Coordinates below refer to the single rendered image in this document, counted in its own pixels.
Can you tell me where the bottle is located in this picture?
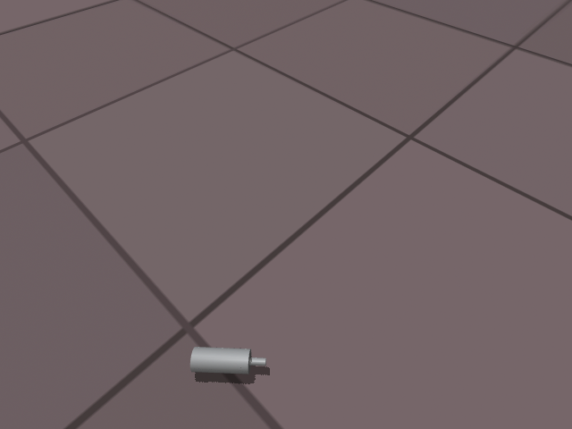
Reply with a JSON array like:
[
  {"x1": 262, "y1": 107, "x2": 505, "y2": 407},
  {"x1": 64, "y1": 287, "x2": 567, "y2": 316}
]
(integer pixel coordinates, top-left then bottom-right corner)
[{"x1": 190, "y1": 347, "x2": 266, "y2": 374}]

